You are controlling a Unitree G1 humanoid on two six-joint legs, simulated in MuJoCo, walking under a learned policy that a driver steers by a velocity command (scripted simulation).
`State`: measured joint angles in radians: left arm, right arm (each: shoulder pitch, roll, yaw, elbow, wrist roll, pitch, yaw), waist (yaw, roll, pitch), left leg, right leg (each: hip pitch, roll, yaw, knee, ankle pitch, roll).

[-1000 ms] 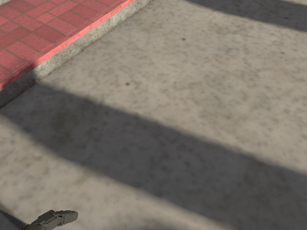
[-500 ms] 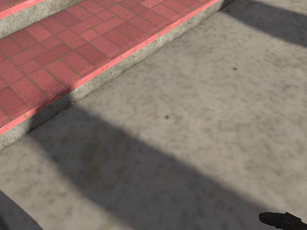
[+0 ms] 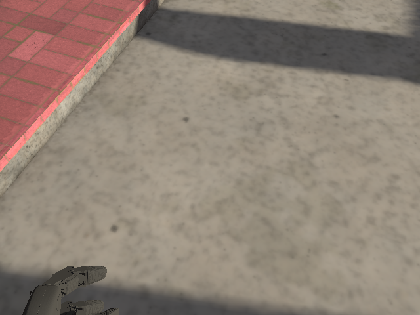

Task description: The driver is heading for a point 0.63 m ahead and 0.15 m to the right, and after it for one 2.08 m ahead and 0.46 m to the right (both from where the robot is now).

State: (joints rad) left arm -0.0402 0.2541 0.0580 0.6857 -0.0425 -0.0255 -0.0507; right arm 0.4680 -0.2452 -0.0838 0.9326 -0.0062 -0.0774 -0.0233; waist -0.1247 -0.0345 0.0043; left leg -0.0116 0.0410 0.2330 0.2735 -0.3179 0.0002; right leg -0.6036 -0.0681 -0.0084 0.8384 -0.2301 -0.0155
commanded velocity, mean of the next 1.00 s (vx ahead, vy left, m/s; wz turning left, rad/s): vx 0.50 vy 0.00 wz -0.37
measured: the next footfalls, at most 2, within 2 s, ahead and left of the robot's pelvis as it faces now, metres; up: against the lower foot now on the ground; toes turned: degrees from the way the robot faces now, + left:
right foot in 0.14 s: +0.23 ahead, -0.13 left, +0.00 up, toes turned -8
left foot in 0.66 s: +0.55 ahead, -0.03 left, +0.00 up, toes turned -23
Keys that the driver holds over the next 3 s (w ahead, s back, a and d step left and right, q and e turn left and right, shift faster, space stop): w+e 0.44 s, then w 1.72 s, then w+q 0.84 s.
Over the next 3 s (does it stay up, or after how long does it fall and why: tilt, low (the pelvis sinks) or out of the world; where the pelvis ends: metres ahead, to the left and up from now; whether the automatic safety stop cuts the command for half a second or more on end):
stays up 1.54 -0.48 0.00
